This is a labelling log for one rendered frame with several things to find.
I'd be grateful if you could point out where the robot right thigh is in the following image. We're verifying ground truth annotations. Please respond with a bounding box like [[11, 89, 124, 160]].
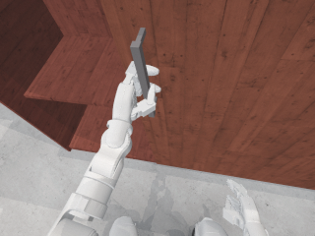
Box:
[[194, 219, 228, 236]]

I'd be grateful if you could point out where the left robot forearm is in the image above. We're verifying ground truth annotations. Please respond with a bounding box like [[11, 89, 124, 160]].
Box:
[[46, 119, 133, 236]]

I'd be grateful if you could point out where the wardrobe door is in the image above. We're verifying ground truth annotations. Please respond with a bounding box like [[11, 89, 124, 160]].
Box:
[[100, 0, 315, 190]]

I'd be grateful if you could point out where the left robot upper arm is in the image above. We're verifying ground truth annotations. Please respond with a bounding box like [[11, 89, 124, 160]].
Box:
[[49, 218, 99, 236]]

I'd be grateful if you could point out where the right robot forearm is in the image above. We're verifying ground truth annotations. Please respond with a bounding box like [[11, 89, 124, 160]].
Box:
[[242, 222, 269, 236]]

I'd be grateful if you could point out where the handle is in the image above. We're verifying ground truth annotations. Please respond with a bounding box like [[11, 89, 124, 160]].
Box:
[[130, 28, 158, 118]]

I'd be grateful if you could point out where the robot right hand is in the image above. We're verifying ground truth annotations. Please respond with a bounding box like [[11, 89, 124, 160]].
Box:
[[222, 179, 262, 230]]

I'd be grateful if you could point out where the robot thigh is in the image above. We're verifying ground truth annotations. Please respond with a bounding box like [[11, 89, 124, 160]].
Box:
[[194, 219, 228, 236], [109, 216, 139, 236]]

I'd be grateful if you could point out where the robot left thigh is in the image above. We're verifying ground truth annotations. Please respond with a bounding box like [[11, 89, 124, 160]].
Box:
[[109, 216, 139, 236]]

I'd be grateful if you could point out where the robot left hand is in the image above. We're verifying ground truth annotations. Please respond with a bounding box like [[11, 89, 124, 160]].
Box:
[[112, 61, 161, 124]]

